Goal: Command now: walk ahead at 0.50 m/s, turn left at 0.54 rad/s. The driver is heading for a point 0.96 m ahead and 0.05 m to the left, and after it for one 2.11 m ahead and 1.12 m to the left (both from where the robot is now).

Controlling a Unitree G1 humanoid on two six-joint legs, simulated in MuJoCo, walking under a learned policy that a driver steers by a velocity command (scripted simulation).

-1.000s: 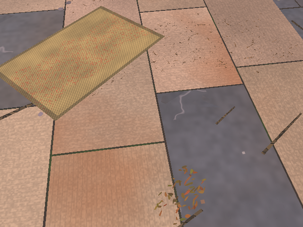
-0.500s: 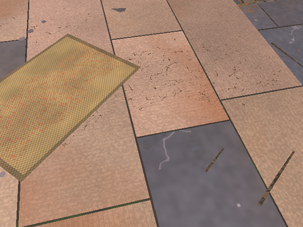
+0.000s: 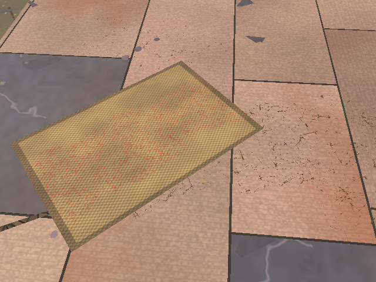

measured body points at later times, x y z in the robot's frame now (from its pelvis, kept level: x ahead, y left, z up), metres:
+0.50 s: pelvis +0.27 +0.07 +0.00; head +0.29 +0.09 +0.45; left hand +0.33 +0.33 -0.14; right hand +0.31 -0.19 -0.13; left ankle +0.21 +0.10 -0.74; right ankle +0.41 -0.08 -0.67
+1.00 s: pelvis +0.56 +0.05 +0.00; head +0.58 +0.04 +0.45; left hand +0.59 +0.33 -0.13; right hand +0.68 -0.20 -0.12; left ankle +0.63 +0.23 -0.67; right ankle +0.54 +0.02 -0.74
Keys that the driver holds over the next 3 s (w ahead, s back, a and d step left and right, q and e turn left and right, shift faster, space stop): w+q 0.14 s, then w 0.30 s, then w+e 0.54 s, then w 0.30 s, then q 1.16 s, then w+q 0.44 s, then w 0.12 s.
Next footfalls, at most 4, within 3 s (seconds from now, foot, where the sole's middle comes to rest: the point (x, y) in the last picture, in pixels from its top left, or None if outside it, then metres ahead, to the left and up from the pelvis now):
0.18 left None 0.25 0.10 -0.78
0.76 right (200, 253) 0.58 0.02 -0.78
1.30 left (169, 176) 0.92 0.15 -0.78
1.84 right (213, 169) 0.96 -0.04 -0.78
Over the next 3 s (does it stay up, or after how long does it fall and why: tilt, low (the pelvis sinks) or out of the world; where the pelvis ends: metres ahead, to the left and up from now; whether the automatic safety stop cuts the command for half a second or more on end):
stays up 0.97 0.13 0.00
